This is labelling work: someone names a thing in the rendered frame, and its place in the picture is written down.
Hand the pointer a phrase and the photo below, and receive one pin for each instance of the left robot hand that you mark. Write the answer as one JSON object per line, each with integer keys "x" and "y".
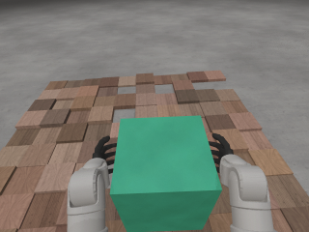
{"x": 101, "y": 149}

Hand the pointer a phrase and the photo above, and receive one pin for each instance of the right robot hand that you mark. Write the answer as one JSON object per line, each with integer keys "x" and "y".
{"x": 223, "y": 147}

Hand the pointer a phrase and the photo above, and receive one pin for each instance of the robot right forearm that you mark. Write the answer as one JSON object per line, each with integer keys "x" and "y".
{"x": 248, "y": 193}

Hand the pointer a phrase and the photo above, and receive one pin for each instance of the robot left forearm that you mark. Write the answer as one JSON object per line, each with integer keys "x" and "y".
{"x": 86, "y": 201}

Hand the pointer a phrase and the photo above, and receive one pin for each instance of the carton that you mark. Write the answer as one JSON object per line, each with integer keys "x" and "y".
{"x": 164, "y": 176}

